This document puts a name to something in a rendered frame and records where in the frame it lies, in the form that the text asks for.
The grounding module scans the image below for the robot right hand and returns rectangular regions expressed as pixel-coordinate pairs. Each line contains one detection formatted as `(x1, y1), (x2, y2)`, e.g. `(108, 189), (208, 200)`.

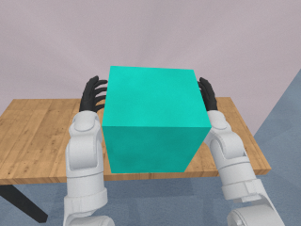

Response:
(197, 77), (218, 111)

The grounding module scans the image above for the robot left hand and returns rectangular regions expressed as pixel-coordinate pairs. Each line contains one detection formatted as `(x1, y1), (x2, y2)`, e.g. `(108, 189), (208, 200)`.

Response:
(79, 75), (108, 113)

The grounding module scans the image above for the robot left upper arm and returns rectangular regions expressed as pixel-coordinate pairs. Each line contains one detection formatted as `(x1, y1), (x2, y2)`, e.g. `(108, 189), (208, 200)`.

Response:
(68, 216), (115, 226)

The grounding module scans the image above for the robot left forearm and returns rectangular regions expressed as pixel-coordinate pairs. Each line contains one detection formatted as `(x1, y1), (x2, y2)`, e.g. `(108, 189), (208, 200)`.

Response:
(63, 110), (108, 226)

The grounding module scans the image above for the robot right upper arm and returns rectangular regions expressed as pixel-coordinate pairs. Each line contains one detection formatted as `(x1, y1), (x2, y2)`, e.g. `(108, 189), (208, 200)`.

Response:
(227, 203), (284, 226)

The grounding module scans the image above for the table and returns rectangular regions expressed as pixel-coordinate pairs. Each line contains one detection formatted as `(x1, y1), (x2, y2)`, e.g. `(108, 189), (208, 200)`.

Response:
(0, 97), (271, 223)

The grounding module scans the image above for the carton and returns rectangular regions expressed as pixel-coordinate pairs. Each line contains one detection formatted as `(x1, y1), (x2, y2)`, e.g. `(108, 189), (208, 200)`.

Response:
(102, 66), (212, 173)

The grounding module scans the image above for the robot right forearm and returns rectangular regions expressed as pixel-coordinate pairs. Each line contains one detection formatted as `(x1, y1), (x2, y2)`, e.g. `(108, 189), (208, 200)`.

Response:
(203, 110), (285, 226)

